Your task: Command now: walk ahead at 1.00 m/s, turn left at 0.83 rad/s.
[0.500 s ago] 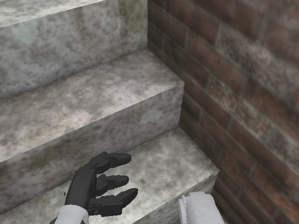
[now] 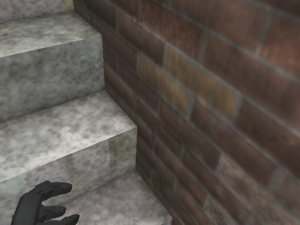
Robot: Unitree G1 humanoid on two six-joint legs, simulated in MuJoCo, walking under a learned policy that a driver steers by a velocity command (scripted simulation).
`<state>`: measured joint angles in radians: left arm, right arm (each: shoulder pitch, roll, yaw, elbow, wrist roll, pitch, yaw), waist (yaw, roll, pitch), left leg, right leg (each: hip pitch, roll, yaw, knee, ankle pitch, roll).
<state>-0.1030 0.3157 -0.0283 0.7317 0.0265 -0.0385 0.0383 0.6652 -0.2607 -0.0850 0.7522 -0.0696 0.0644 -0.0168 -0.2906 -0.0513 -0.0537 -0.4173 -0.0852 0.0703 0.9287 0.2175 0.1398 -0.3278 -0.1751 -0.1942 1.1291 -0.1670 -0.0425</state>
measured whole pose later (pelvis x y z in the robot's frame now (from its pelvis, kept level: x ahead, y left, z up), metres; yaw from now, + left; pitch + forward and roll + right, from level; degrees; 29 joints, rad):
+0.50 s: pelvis +0.03 +0.07 +0.00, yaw +18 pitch +2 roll -1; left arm -0.21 0.34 0.09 0.75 0.07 -0.02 0.02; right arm 0.37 -0.25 -0.07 0.53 0.02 -0.01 -0.03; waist -0.29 -0.14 0.08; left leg -0.93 -0.01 0.00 1.90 -0.71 -0.02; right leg -0.01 -0.06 -0.25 0.36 -0.19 -0.01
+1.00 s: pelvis +0.02 +0.20 +0.07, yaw +33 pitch +0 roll +9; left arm 0.43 0.21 0.01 0.96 0.02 -0.03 -0.04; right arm -0.28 -0.03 0.12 0.20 -0.05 -0.11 0.01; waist 0.06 -0.07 0.06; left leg -0.71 -0.11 0.22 1.23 -0.48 0.07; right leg 0.01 -0.11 0.02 0.42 0.32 -0.05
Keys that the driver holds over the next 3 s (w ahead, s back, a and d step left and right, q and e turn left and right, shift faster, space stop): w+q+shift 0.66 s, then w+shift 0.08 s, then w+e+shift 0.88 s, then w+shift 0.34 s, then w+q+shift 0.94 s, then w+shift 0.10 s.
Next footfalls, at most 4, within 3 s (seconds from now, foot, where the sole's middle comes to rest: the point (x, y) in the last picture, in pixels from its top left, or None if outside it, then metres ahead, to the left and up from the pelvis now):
0.14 right None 0.05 -0.13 -0.76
0.34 right None -0.03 -0.08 -0.78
0.52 left None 0.04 0.18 -0.58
0.88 left None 0.05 0.34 -0.58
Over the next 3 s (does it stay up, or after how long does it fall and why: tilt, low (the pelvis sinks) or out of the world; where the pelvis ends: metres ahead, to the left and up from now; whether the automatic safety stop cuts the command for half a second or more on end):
stays up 0.27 0.11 0.24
